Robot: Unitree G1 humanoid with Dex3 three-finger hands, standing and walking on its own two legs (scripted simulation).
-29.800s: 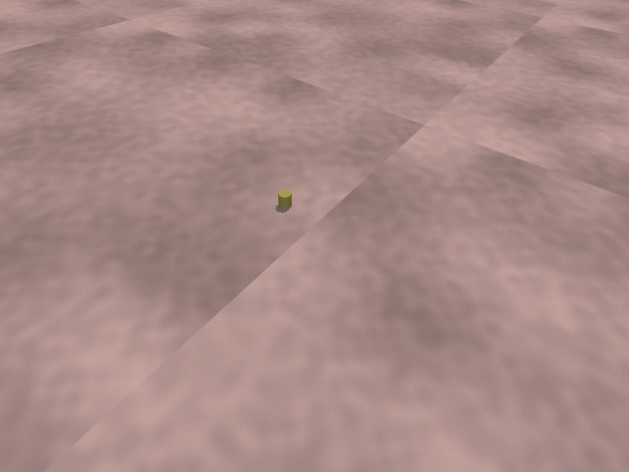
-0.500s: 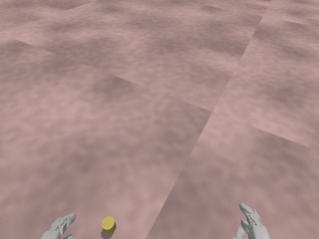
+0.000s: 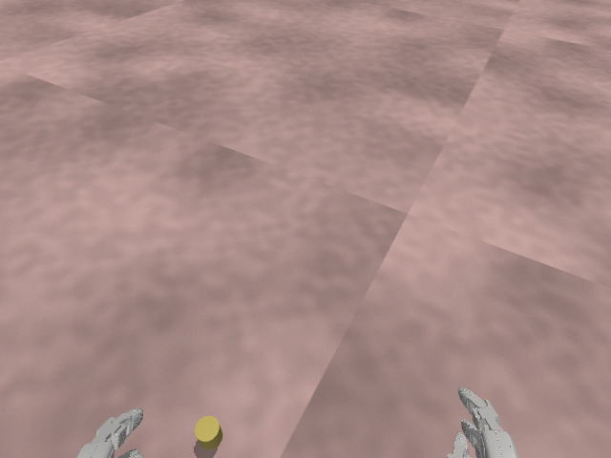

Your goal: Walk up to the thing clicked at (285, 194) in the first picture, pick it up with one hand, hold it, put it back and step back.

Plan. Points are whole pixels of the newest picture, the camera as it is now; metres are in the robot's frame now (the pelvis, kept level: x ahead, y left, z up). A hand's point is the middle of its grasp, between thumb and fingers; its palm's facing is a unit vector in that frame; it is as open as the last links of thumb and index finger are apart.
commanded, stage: home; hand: left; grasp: from above
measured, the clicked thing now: (209, 432) +0.40 +0.23 -0.67
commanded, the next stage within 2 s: stand in 0.04 s
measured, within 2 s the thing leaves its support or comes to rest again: neither
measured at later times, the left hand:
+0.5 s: hand out of the picture +0.08 +0.24 -0.11, palm faces +0.02 -0.94 -0.33, open 7.4 cm
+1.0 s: hand out of the picture +0.03 +0.24 -0.10, palm faces +0.01 -0.94 -0.33, open 7.4 cm
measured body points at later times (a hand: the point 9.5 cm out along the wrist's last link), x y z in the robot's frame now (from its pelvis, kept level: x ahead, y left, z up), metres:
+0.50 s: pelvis -0.01 +0.01 +0.04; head -0.01 +0.01 +0.49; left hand +0.08 +0.29 -0.09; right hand +0.08 -0.28 -0.08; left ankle +0.01 +0.13 -0.68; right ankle -0.01 -0.14 -0.68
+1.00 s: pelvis -0.02 +0.00 +0.06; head -0.02 +0.00 +0.51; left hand +0.03 +0.29 -0.07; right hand +0.05 -0.28 -0.08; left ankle +0.01 +0.13 -0.68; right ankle -0.01 -0.14 -0.68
